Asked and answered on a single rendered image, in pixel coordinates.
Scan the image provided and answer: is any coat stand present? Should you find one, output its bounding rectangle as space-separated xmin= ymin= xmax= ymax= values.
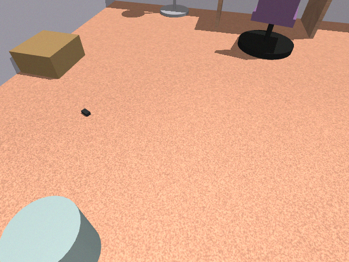
xmin=160 ymin=0 xmax=189 ymax=17

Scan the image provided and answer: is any office chair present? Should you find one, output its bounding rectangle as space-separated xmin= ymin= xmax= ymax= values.
xmin=238 ymin=0 xmax=300 ymax=59

